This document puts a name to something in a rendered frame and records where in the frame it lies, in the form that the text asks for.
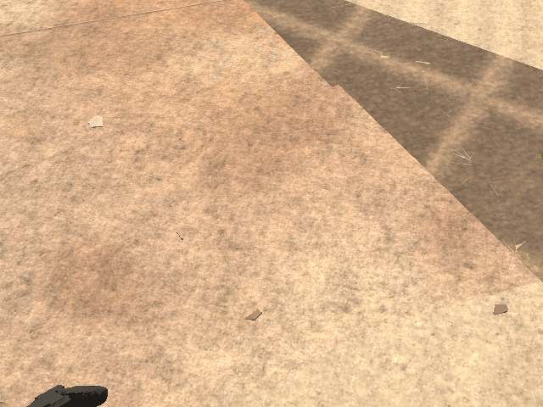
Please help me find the left robot hand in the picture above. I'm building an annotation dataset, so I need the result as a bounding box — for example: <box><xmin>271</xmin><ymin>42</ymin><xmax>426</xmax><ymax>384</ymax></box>
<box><xmin>26</xmin><ymin>385</ymin><xmax>108</xmax><ymax>407</ymax></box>

